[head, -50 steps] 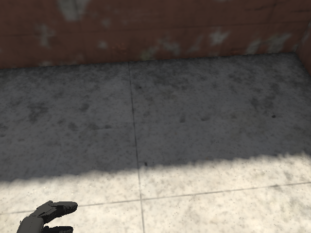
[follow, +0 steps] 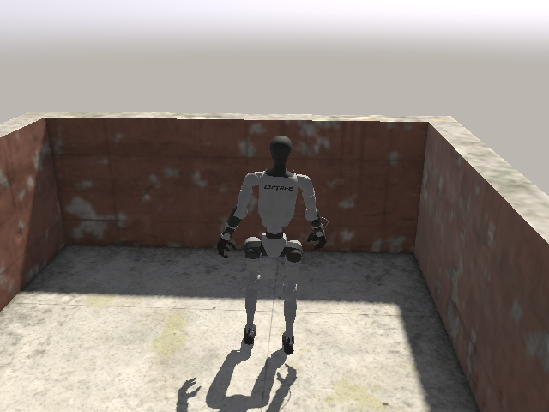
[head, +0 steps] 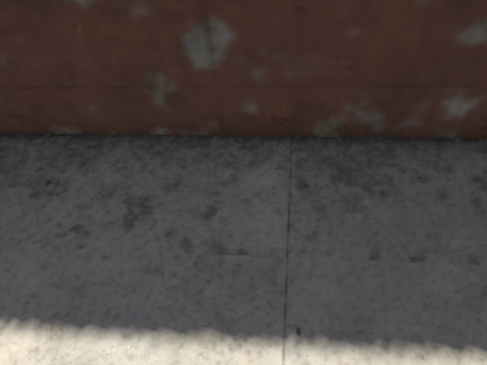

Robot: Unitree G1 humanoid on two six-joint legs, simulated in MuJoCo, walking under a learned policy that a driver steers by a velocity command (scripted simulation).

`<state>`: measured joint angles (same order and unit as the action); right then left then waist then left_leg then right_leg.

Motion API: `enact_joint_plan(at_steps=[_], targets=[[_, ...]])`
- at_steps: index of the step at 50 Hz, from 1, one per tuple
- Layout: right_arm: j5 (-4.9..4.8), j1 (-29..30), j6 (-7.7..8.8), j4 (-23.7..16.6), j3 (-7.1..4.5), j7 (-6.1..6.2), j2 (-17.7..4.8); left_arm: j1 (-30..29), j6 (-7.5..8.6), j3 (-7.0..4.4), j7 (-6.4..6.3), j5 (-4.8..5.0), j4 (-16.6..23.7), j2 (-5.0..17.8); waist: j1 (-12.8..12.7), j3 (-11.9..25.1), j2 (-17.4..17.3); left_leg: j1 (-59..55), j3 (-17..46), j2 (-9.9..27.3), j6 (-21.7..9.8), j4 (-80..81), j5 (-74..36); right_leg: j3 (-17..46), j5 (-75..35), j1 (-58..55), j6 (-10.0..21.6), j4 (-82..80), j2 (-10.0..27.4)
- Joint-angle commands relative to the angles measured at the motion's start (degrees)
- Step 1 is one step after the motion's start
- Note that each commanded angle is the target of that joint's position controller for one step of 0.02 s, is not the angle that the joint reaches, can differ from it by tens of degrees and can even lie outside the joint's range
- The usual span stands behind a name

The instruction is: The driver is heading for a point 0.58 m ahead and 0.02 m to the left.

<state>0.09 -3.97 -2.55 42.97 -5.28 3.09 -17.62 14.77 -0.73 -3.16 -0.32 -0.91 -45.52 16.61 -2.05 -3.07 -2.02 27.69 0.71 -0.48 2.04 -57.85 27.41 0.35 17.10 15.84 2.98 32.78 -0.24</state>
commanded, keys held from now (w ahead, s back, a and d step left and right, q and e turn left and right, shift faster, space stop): e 0.16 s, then no key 0.08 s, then w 0.40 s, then w+q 0.36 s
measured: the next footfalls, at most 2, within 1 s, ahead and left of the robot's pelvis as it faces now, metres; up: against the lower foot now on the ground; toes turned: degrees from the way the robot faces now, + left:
left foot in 0.40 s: +0.07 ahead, +0.14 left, +0.00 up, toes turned -13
right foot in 0.82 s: +0.29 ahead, -0.18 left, +0.00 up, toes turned -8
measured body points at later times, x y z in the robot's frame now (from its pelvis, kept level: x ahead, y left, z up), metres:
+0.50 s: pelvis +0.05 +0.03 +0.01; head +0.06 +0.04 +0.45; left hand +0.23 +0.27 -0.11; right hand +0.07 -0.26 -0.11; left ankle +0.03 +0.14 -0.74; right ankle +0.01 -0.09 -0.69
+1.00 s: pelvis +0.25 -0.07 +0.01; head +0.27 -0.08 +0.46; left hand +0.38 +0.19 -0.10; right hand +0.30 -0.37 -0.12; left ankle +0.24 +0.08 -0.65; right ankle +0.25 -0.18 -0.74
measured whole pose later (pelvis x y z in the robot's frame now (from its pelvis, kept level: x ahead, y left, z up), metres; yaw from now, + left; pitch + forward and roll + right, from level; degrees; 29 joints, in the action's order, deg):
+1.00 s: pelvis +0.25 -0.07 +0.01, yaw -3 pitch +0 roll -1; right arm -2.1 -17.2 2.6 47.7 -4.0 0.5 -18.1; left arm 12.6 5.5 -3.3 1.0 -0.5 -44.9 14.7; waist -0.1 -1.9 -2.7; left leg 29.2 2.8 4.6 -1.4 -64.7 17.1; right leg -5.9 10.4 10.4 1.8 20.3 -0.7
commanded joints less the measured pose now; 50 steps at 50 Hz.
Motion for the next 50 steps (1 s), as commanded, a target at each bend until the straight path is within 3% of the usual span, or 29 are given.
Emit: enact_joint_plan(at_steps=[1,3,7,12,14,16,18,19,20,21,22,23,24,25,27,30,32,35,38,39,40,41,42,43,44,45,46,47,50], targets=[[0.33,2.5,0.94,-3.5,-1.68,0.53,-4.9,-4.4,1.46,-2.06,-1.09,1.61,5.2,9.4,1.9,4.7,8.8,8.4,4.1,0.8,1.4,-7.5,-3.9,18.7,-23.8,-9.2,8.7,-14.3,13.2],[-0.27,1.6,1.41,-3.2,-1.52,0.31,-4.0,-2.7,1.12,-2.05,-1.55,1.45,5.4,9.0,1.6,6.9,8.3,7.7,3.9,-0.1,2.3,-6.1,-6.4,17.6,-27.3,-12.2,9.0,-13.5,12.1],[-0.61,3.2,2.11,-3.3,-1.03,0.05,-3.3,-1.0,0.31,-2.81,-2.25,1.66,5.7,10.5,0.1,7.0,9.2,7.1,4.5,-0.4,3.6,5.1,-7.7,19.7,-24.2,-15.6,9.4,-12.9,11.5],[-0.94,1.5,2.68,-2.0,-0.77,-0.93,-4.1,-3.5,-0.53,-2.83,-1.89,0.98,6.7,10.7,-0.5,6.6,11.1,-2.3,3.4,-0.2,3.6,14.2,-7.1,21.1,-20.5,-9.6,10.0,-12.6,11.1],[-1.21,0.8,3.15,-1.7,-0.59,-1.61,-4.3,-3.5,-0.67,-2.5,-1.56,1.2,6.3,10.1,-0.9,7.0,11.1,-5.9,2.2,-0.2,2.6,18.1,-7.2,22.4,-6.3,-7.4,10.0,-14.1,10.3],[-1.36,0.8,4.07,-1.6,-0.31,-2.46,-4.0,-3.7,-0.63,-2.07,-1.29,1.46,5.7,9.7,-0.8,4.6,11.9,-9.0,0.6,-0.7,1.0,23.3,-7.2,24.7,8.8,-4.0,9.8,-15.7,9.5],[-1.42,-3.2,5.51,0.3,-0.04,-3.23,-3.0,-4.4,-0.38,-1.28,-1.2,1.43,5.2,8.4,1.9,3.2,10.4,-17.2,-1.0,-1.0,-1.5,33.9,-12.8,25.0,15.9,0.6,8.0,-14.5,7.3],[-1.08,-6.0,6.15,1.3,-0.14,-3.22,-3.6,-4.3,0.07,-0.69,-1.16,1.16,5.2,6.8,3.0,3.6,8.4,-22.4,1.1,1.1,-3.0,36.3,-12.7,23.7,16.5,3.7,6.0,-11.5,5.4],[-0.25,-11.4,6.67,2.5,-0.47,-2.97,-6.1,-5.0,0.68,0.29,-0.96,0.81,5.7,3.6,4.5,5.2,1.0,-28.9,11.5,10.1,-6.1,39.8,-7.5,17.7,16.7,9.8,2.8,1.3,1.0],[0.9,-15.6,6.91,4.0,-1.88,-3.34,-12.7,-6.5,1.7,0.11,-1.07,1.67,8.2,3.7,4.4,2.9,-9.9,-30.3,30.5,19.3,-13.9,46.7,4.6,7.0,17.3,21.6,-0.1,13.2,-6.9],[1.01,-14.6,7.66,3.9,-1.8,-3.62,-11.4,-9.5,2.68,-1.19,-1.41,2.24,9.1,8.3,5.4,-2.8,-8.2,-26.7,37.7,23.4,-18.5,49.7,11.8,9.0,16.8,27.9,-0.8,21.5,-3.4],[0.09,-12.0,8.1,3.5,-0.84,-3.24,-8.2,-8.3,3.21,-1.94,-1.14,2.61,8.2,10.0,3.9,-4.9,-6.5,-26.7,33.3,21.2,-17.3,49.7,12.2,9.9,11.7,29.8,-0.9,24.5,-1.1],[-0.52,-10.9,8.25,3.2,-0.32,-3.01,-6.8,-6.9,3.45,-2.01,-0.72,2.18,7.0,9.4,3.1,-4.2,-6.8,-28.3,28.5,18.3,-15.1,49.9,9.2,8.0,8.1,30.4,-1.4,25.3,0.5],[-0.95,-11.0,8.12,3.2,-0.08,-2.8,-6.2,-7.5,3.89,-2.03,-0.34,1.69,7.1,8.8,3.5,-3.6,-6.6,-29.8,25.2,16.9,-13.8,50.2,5.0,6.4,4.4,31.3,-2.0,24.7,1.9],[-0.76,-13.6,8.08,4.0,0.38,-2.55,-5.2,-10.5,4.66,-1.45,0.42,1.37,7.6,6.0,5.1,-2.4,-5.4,-30.0,18.6,14.2,-12.7,50.9,-5.4,3.5,-2.3,29.9,-3.1,22.4,3.3],[-0.84,-16.0,7.68,4.9,0.44,-2.37,-5.7,-14.0,5.2,-0.36,1.11,1.58,8.9,2.6,6.7,-1.5,-5.3,-28.4,11.6,11.7,-12.6,51.2,-15.5,0.2,-8.1,25.9,-4.6,13.5,3.4],[-0.88,-17.2,7.35,5.2,0.38,-2.35,-6.8,-16.6,5.49,0.17,1.6,1.83,9.8,1.5,7.6,-1.8,-5.6,-25.7,8.7,11.1,-12.4,51.1,-19.3,-1.2,-10.9,21.0,-4.9,6.3,2.7],[-1.39,-20.1,6.85,6.1,0.28,-2.58,-8.0,-18.9,5.96,0.08,2.36,2.18,10.9,2.3,8.0,-2.7,-5.3,-22.9,9.7,12.4,-12.8,49.9,-21.9,-1.7,-12.2,14.6,-4.7,0.2,1.2],[-1.96,-19.0,6.34,6.0,-0.19,-2.46,-9.7,-15.1,6.47,-0.96,2.53,2.59,10.5,5.3,4.0,-1.9,-6.2,-23.5,12.1,14.9,-11.4,46.8,-27.0,-0.2,-11.6,7.5,-2.7,-3.8,0.8],[-1.99,-18.0,6.2,5.7,-0.19,-2.38,-9.8,-10.7,6.51,-1.73,2.18,2.5,9.3,6.7,1.0,0.4,-5.7,-22.4,10.8,13.9,-10.2,42.4,-33.7,-0.6,-11.7,0.5,-1.5,-5.7,0.0],[-1.59,-18.0,6.22,5.5,0.26,-2.42,-8.5,-3.1,6.41,-3.02,1.48,2.38,7.1,9.0,-2.6,5.3,-4.2,-19.6,8.3,10.8,-8.5,33.1,-39.3,-0.7,-11.4,-10.7,0.0,-6.5,0.1],[-0.33,-17.2,6.38,3.8,1.59,-2.55,-5.0,7.2,6.22,-4.15,0.69,1.46,5.6,12.5,-7.2,14.2,0.6,-9.9,5.9,7.3,-6.1,16.4,-30.0,8.3,-7.8,-26.9,3.3,-5.0,9.3],[-1.22,-24.1,7.14,2.2,3.51,-2.33,2.3,11.7,5.62,-5.13,0.91,0.62,4.1,17.5,-4.4,24.0,19.2,7.4,2.0,-1.3,-2.9,-3.5,1.1,34.0,7.5,-41.6,10.9,-12.2,24.4],[-2.83,-22.0,7.55,3.2,1.86,-2.21,-4.2,10.1,5.76,-3.51,1.12,0.47,4.3,11.2,-5.2,19.8,15.5,12.0,7.8,0.9,-3.1,-11.8,4.6,39.3,15.5,-35.2,10.5,-18.1,23.7],[-3.6,-17.7,7.57,1.9,0.71,-2.32,-7.4,5.4,5.95,-2.47,1.05,0.88,4.5,8.2,-4.0,11.2,13.2,15.1,7.1,3.5,-4.1,-13.8,-0.2,30.4,13.5,-28.1,8.5,-18.7,22.2],[-3.13,-15.8,7.34,1.9,0.72,-2.19,-6.7,1.6,6.1,-1.9,1.08,0.92,4.7,6.4,-2.3,7.2,10.1,13.5,5.9,5.8,-4.2,-12.8,-4.6,23.4,6.7,-21.8,7.4,-19.6,19.7],[-2.31,-14.9,6.99,1.9,0.63,-2.22,-5.6,-0.9,6.24,-1.5,1.2,0.75,4.5,4.6,-1.0,4.3,9.0,12.1,5.9,7.0,-4.1,-10.5,-7.9,17.8,1.0,-16.8,6.8,-21.1,17.4],[-2.16,-15.6,6.33,2.2,0.54,-2.38,-4.4,-2.5,6.61,-1.35,1.18,0.24,4.2,3.9,0.6,3.0,9.7,9.3,6.0,8.3,-4.0,-9.3,-10.3,13.2,-2.7,-13.1,6.1,-22.8,15.8],[-2.05,-14.7,4.72,1.2,0.85,-2.81,-1.7,-4.0,7.71,-1.81,1.08,0.39,2.9,4.0,2.3,0.7,7.4,9.2,5.5,8.9,-3.2,-7.5,-13.8,5.8,-11.0,-8.9,7.1,-25.9,15.4]])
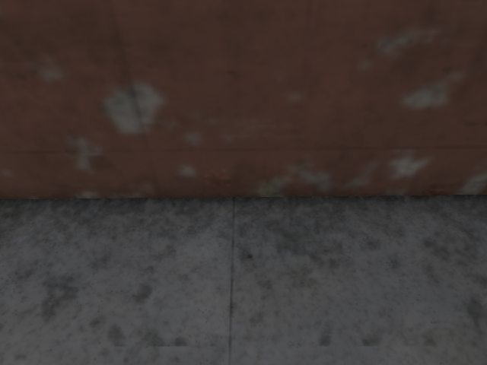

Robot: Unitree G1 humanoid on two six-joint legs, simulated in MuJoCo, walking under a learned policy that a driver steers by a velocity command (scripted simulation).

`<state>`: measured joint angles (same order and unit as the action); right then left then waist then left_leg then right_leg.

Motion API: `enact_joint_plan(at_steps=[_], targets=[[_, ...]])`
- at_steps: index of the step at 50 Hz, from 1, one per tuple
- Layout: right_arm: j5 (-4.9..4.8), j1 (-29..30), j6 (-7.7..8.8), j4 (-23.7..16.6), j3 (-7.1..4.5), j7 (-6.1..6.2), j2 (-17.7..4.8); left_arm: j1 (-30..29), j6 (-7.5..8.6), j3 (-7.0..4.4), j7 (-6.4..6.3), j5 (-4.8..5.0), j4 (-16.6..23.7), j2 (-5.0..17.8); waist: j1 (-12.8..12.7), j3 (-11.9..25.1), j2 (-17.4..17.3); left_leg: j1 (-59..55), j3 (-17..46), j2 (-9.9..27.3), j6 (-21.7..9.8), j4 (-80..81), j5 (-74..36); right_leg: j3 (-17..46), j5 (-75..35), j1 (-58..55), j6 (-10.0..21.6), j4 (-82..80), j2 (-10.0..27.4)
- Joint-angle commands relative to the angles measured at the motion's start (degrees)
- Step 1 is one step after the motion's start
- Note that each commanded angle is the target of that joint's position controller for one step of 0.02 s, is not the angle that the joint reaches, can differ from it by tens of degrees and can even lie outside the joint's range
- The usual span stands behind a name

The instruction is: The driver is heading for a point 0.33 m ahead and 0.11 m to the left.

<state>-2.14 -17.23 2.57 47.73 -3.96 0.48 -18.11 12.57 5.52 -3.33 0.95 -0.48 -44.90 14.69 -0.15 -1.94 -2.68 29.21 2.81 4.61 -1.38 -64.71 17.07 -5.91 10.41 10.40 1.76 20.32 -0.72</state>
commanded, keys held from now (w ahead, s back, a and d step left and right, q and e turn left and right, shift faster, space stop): w+q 0.22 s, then no key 0.78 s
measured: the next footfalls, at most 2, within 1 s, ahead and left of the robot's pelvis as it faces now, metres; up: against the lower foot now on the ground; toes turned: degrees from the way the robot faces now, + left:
left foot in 0.32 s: +0.34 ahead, +0.16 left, +0.00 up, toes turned +14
right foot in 0.74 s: +0.41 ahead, -0.07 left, +0.00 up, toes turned +13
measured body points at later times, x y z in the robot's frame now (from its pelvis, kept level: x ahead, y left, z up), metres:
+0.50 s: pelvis +0.24 +0.07 -0.01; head +0.29 +0.09 +0.43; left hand +0.28 +0.37 -0.14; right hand +0.45 -0.16 -0.11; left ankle +0.30 +0.15 -0.74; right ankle +0.22 -0.10 -0.65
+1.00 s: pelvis +0.33 +0.05 +0.00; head +0.35 +0.04 +0.45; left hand +0.39 +0.34 -0.12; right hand +0.52 -0.17 -0.13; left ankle +0.30 +0.15 -0.74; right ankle +0.37 -0.08 -0.74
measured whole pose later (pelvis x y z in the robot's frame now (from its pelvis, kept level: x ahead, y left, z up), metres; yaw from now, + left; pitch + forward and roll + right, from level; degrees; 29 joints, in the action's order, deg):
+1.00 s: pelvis +0.33 +0.05 +0.00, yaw +13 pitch -1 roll +1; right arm 1.0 -6.4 0.3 51.3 -0.6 -0.2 -15.1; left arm 8.2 -0.4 -0.5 -1.7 -1.1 -49.4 15.0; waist -0.6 -2.4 -0.6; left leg 9.8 -0.8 -1.5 -1.1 -24.9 14.1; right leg 0.5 13.7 12.5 -1.6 27.1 2.4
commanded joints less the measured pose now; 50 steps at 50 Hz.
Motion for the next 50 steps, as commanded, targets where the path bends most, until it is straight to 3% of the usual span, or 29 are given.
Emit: enact_joint_plan(at_steps=[1,6,11,13,14,15,16,17,18,19,20,21,22,24,26,30,31,34,35,36,37,38,39,40,41,42,43,50], targets=[[0.39,-0.3,-0.68,-4.3,-0.45,-0.24,-1.1,-1.7,1.67,-1.89,-0.29,-0.07,1.9,6.6,0.6,-1.1,7.2,9.2,3.7,3.9,0.6,0.9,-5.2,10.4,-6.1,-3.3,8.7,-14.1,16.1],[0.86,7.7,-0.13,-7.7,0.33,-1.86,-0.5,-0.6,1.28,-2.61,-1.04,-0.01,0.4,9.2,-1.2,-3.4,4.9,9.2,0.6,3.0,1.2,17.4,-18.2,0.6,-11.6,-4.2,8.2,-15.4,14.8],[0.79,16.4,-0.02,-12.3,0.82,-3.68,-0.7,4.4,-0.41,-3.42,-1.38,1.43,-1.7,11.6,-3.8,-5.2,3.7,10.2,-3.7,1.5,-1.3,27.2,-17.2,-3.8,-17.0,-13.0,6.8,-12.4,17.0],[1.42,16.0,0.07,-13.6,0.18,-4.07,-1.8,4.6,-1.58,-3.57,-1.62,1.76,-2.1,12.8,-2.0,-3.5,5.0,5.3,-6.6,-2.2,-3.0,29.3,-12.2,-5.0,-37.9,-15.0,5.7,-5.2,17.1],[1.72,12.5,0.09,-13.3,-0.63,-4.1,-3.3,4.4,-2.16,-3.68,-1.89,1.9,-2.0,13.7,0.2,-0.3,6.7,-0.2,-8.0,-4.8,-4.1,29.4,-10.0,-5.2,-48.5,-15.7,4.9,1.2,16.6],[1.8,4.9,0.18,-11.4,-2.03,-3.84,-5.8,3.7,-2.64,-3.54,-2.1,2.04,-1.8,13.8,4.5,4.4,6.7,-10.3,-8.5,-7.4,-5.6,32.2,-12.6,-5.9,-51.7,-13.9,3.3,11.1,14.9],[1.91,-2.2,-0.03,-9.6,-3.5,-2.86,-8.8,4.0,-2.48,-2.92,-2.23,1.93,-1.5,12.7,8.4,8.6,5.0,-23.9,-6.1,-7.2,-7.3,35.8,-22.8,-6.9,-44.5,-6.5,0.6,23.1,12.1],[2.54,-4.6,-0.7,-9.2,-4.28,-1.36,-14.7,8.7,-1.75,-0.91,-1.68,-1.31,0.3,6.3,4.5,16.2,-10.4,-44.8,11.9,7.5,-13.1,29.2,-50.2,-6.7,6.1,12.9,-3.0,44.3,5.6],[3.12,-2.7,-0.36,-12.0,-3.15,-1.43,-14.1,13.5,-0.54,0.31,-0.88,-0.1,-0.4,6.2,3.0,30.6,-10.9,-55.0,36.5,20.5,-24.6,34.7,-51.3,5.8,32.6,23.1,-4.8,60.4,-1.0],[2.99,-3.0,-0.49,-11.9,-2.23,-1.84,-10.1,7.0,-0.42,-1.45,-0.66,2.45,-1.2,12.2,7.0,29.2,-0.5,-49.7,28.6,17.5,-21.5,38.0,-51.5,11.5,28.3,23.1,-4.3,61.6,2.1],[2.78,1.2,-0.09,-11.5,-1.51,-1.98,-8.7,2.5,-0.56,-1.04,-0.94,3.11,0.9,11.4,5.5,19.0,-0.9,-41.8,20.0,14.7,-18.8,38.8,-50.0,9.5,24.2,26.9,-4.0,58.0,4.5],[2.22,4.3,0.23,-11.0,-0.96,-1.95,-6.5,1.3,-0.95,-0.79,-1.79,1.98,0.4,10.0,3.5,12.4,2.8,-32.8,15.4,12.0,-16.3,40.6,-47.0,8.6,20.5,26.6,-4.4,53.7,6.6],[2.14,6.3,0.4,-10.7,-0.61,-1.59,-5.7,2.1,-1.74,-0.97,-2.3,1.01,0.0,10.0,1.4,9.8,2.6,-25.1,12.7,10.8,-15.5,43.3,-44.7,8.5,17.6,22.5,-4.7,51.0,7.7],[3.39,9.2,0.76,-10.4,-0.57,-1.65,-5.9,5.6,-3.67,-0.95,-2.79,0.77,-1.0,9.0,-1.7,9.1,0.0,-16.0,8.8,9.1,-15.3,47.2,-44.3,8.2,14.1,14.4,-5.5,48.8,7.5],[3.73,11.7,1.41,-10.0,-0.11,-1.67,-5.0,6.7,-4.76,-0.91,-3.5,0.72,-1.3,8.5,-3.2,9.3,-1.3,-13.5,5.1,7.6,-15.1,48.3,-45.4,8.2,11.3,12.5,-6.2,44.1,7.1],[3.49,13.2,0.55,-8.3,0.16,-0.92,-4.8,2.3,-5.58,-0.27,-3.85,0.22,-0.5,7.1,-2.0,8.5,-2.5,-13.9,2.1,5.4,-13.2,49.5,-32.2,8.1,5.0,10.6,-6.9,29.1,7.4],[3.98,13.3,0.58,-7.8,0.11,-0.89,-5.4,1.2,-5.96,-0.35,-3.76,-0.14,-0.2,7.6,-1.5,8.1,-2.7,-13.2,2.3,5.6,-12.5,49.9,-27.4,8.5,3.5,8.9,-6.7,25.1,7.5],[3.86,12.4,0.12,-6.1,0.47,-1.14,-5.2,-1.4,-6.38,-0.64,-3.48,0.16,0.6,8.4,-0.1,6.2,-3.0,-13.2,5.0,6.3,-11.8,50.0,-12.6,8.2,2.6,6.1,-6.1,16.8,6.2],[3.53,13.0,-0.07,-5.7,0.77,-1.26,-4.7,-1.1,-6.28,-0.66,-3.36,-0.01,0.6,8.3,-0.7,5.7,-2.9,-12.8,5.4,5.9,-10.9,49.0,-8.3,7.7,1.4,3.9,-5.5,12.5,5.6],[3.2,13.4,-0.15,-5.5,1.49,-1.56,-3.1,-0.6,-6.32,-0.16,-3.32,-0.88,0.2,7.0,-1.7,5.8,-1.5,-12.8,4.7,4.4,-8.5,47.4,-3.5,6.9,-1.7,0.6,-4.7,6.5,4.8],[3.4,11.3,0.02,-4.6,2.22,-1.85,-1.4,-1.0,-6.23,-0.18,-3.41,-1.54,0.5,8.2,-1.2,5.2,0.2,-11.8,4.4,2.2,-5.7,45.8,-1.4,9.0,-6.9,-2.6,-3.8,2.8,6.5],[4.12,10.0,0.3,-4.1,2.63,-2.02,-0.6,-1.3,-6.15,-0.41,-3.66,-1.58,1.4,10.9,0.1,4.8,3.9,-11.1,2.6,-0.6,-3.1,42.1,-0.8,13.3,-14.9,-3.8,-2.2,1.8,10.7],[4.3,5.1,0.38,-3.4,2.76,-2.23,0.4,-4.6,-6.31,-0.84,-3.72,-0.91,1.0,13.5,5.1,4.9,11.3,-11.8,-0.9,-4.1,-1.1,43.0,-1.0,14.5,-11.1,-0.9,1.0,3.4,11.9],[4.79,8.6,0.13,-3.1,2.77,-2.05,-1.4,-5.3,-6.32,-0.42,-2.96,-0.45,1.1,10.0,2.4,4.8,9.8,-17.9,-1.7,-3.8,0.1,42.2,-4.4,13.6,-2.8,4.1,1.0,2.2,9.9],[4.26,10.6,-0.42,-2.8,1.96,-1.59,-3.8,-5.3,-5.8,0.24,-2.61,-1.01,1.2,8.2,0.9,3.8,7.0,-18.9,-1.1,-3.3,-0.2,42.0,-6.6,11.8,-2.0,5.0,-0.6,1.9,8.1],[3.66,11.6,-0.93,-2.4,2.08,-1.04,-3.4,-5.2,-5.58,0.37,-2.47,-1.34,0.5,8.4,0.5,4.2,6.4,-19.4,-0.6,-2.8,-1.0,42.0,-9.8,10.4,-5.8,3.8,-2.1,2.7,7.1],[3.65,11.6,-1.36,-2.1,2.03,-0.71,-3.8,-4.3,-5.23,0.42,-2.36,-1.05,-0.1,8.7,0.0,4.2,7.0,-19.6,-0.3,-2.8,-1.2,41.8,-12.4,10.0,-8.6,2.7,-2.5,3.1,6.7],[3.01,12.7,-1.99,1.2,1.54,-0.17,-4.1,-4.8,-5.13,1.11,-2.92,-0.6,-2.3,8.4,-0.6,5.3,5.0,-22.4,0.2,-2.2,-0.5,42.5,-18.9,9.1,-15.3,-1.2,-1.7,3.5,6.0]])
